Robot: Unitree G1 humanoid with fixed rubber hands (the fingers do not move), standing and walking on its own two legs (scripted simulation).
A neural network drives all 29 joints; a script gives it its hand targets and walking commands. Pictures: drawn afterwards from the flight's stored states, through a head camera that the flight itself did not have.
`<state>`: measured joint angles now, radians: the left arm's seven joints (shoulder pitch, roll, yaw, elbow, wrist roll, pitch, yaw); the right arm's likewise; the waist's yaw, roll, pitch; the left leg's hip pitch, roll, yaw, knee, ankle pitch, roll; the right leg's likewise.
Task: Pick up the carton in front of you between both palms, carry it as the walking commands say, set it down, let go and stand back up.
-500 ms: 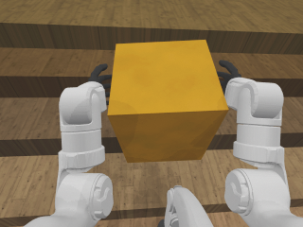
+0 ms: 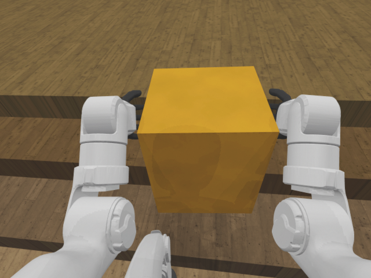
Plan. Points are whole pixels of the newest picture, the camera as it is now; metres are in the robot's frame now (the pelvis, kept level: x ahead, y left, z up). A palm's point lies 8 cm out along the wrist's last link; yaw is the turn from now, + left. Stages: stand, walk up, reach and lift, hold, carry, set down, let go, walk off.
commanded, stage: carry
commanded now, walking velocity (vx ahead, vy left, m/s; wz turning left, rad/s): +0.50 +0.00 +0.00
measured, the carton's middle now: (203, 142) +0.39 +0.00 +0.11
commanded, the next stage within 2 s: none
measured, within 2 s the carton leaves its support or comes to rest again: neither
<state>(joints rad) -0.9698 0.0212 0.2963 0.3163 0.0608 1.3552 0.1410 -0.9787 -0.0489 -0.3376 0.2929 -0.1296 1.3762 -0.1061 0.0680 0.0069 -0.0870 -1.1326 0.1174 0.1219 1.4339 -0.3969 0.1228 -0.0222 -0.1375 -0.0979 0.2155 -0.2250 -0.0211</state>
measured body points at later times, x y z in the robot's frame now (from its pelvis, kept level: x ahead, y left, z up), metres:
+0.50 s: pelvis +0.27 +0.03 +0.15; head +0.28 +0.06 +0.60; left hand +0.67 +0.16 +0.35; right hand +0.65 -0.14 +0.37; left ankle +0.19 +0.13 -0.60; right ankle +0.42 -0.10 -0.33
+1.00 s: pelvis +0.54 +0.02 +0.30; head +0.54 -0.01 +0.75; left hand +0.91 +0.18 +0.50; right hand +0.94 -0.13 +0.49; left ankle +0.62 +0.15 -0.14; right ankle +0.48 -0.09 -0.44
